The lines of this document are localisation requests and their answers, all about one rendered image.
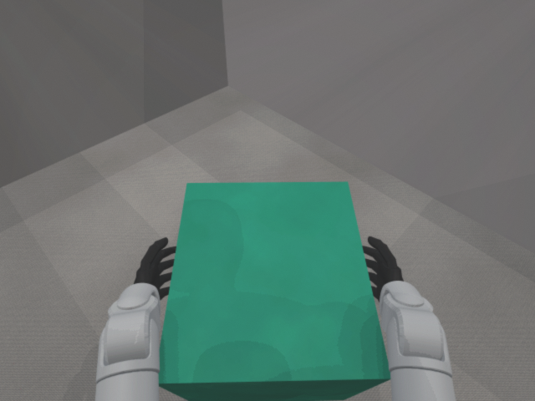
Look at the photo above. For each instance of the right robot hand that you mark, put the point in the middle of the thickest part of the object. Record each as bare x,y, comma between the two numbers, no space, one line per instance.
385,267

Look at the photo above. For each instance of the carton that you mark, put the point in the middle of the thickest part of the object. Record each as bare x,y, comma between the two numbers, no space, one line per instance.
270,297

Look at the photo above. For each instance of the left robot hand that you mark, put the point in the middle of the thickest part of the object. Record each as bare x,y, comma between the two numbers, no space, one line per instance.
151,266

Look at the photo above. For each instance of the robot left forearm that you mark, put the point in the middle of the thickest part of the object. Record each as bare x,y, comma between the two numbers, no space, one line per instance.
129,351

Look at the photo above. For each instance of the robot right forearm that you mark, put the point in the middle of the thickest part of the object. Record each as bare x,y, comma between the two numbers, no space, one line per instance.
418,357

